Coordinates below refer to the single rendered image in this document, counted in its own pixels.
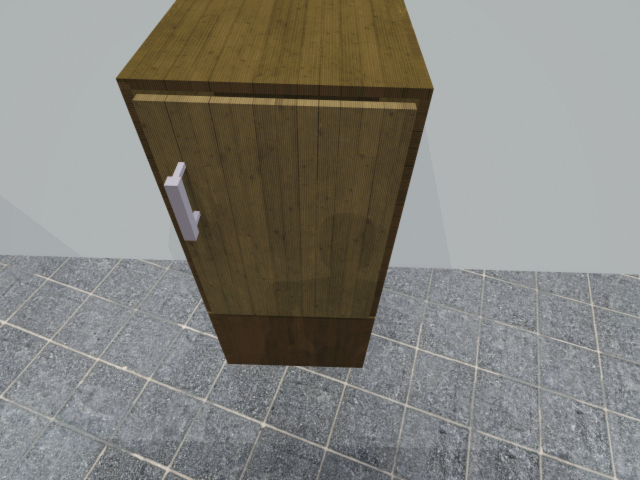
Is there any handle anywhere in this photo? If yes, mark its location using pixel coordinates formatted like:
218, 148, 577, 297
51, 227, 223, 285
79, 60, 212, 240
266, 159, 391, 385
164, 162, 201, 241

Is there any cupboard door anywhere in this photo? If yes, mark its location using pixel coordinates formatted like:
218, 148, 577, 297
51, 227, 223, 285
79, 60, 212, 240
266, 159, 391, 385
132, 94, 417, 319

